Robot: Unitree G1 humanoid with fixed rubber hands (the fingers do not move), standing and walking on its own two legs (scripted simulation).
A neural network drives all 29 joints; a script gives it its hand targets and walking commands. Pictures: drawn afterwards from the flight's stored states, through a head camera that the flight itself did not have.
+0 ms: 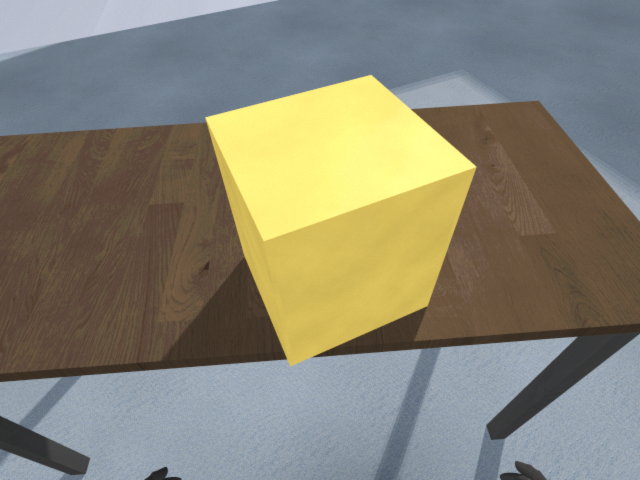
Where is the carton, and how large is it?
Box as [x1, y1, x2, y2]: [205, 75, 475, 366]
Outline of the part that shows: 371,75 205,117 245,258 290,366 427,305 475,169 475,166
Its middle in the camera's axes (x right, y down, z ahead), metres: +0.02 -0.02 +0.49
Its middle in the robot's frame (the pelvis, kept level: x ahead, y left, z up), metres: +0.39 +0.01 +0.11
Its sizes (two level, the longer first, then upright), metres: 0.210 0.200 0.250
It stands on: a table, 0.75 m high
